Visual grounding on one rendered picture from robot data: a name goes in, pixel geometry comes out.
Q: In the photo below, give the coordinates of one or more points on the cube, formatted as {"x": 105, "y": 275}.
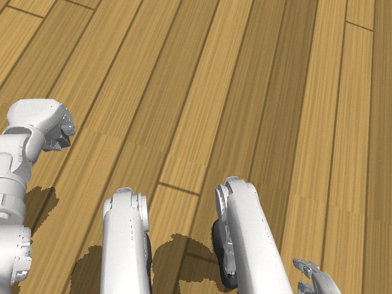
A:
{"x": 60, "y": 136}

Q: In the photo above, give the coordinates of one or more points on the right robot hand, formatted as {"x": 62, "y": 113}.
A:
{"x": 322, "y": 282}

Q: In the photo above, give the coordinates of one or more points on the left robot hand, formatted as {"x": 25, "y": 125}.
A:
{"x": 45, "y": 115}

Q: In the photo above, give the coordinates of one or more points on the left robot arm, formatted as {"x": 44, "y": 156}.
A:
{"x": 20, "y": 146}

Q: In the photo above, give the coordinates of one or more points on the right robot foot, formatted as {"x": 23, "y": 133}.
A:
{"x": 228, "y": 280}

